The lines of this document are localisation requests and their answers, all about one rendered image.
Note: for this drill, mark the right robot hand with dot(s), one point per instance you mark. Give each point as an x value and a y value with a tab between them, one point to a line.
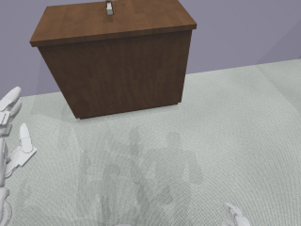
236	214

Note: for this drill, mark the left robot hand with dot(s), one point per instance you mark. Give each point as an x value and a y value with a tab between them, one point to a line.
10	106

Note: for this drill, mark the left robot forearm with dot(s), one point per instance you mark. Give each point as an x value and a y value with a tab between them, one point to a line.
5	207

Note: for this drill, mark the counter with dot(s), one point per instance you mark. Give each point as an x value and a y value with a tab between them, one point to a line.
107	64

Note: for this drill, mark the tap lever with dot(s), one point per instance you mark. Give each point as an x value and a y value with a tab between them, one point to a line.
109	9

